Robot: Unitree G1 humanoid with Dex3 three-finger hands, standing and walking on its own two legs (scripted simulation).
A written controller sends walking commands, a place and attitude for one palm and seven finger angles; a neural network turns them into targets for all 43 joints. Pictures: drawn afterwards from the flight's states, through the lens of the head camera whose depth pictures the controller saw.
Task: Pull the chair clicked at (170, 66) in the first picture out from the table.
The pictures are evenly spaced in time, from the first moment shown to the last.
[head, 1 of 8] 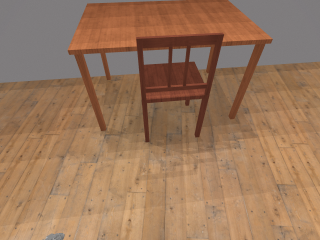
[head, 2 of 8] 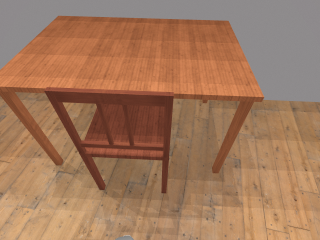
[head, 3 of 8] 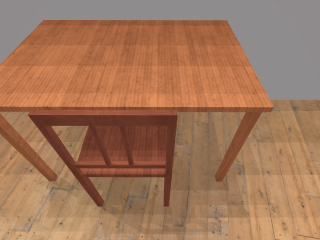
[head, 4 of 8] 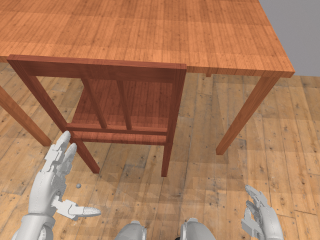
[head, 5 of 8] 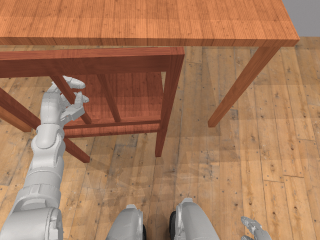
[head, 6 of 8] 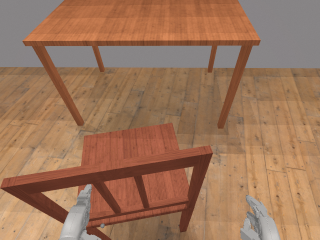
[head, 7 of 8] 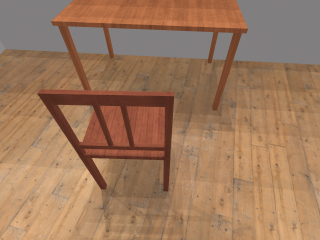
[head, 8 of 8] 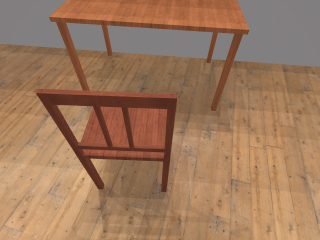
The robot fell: no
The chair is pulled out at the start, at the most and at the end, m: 0.00 0.61 0.60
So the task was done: yes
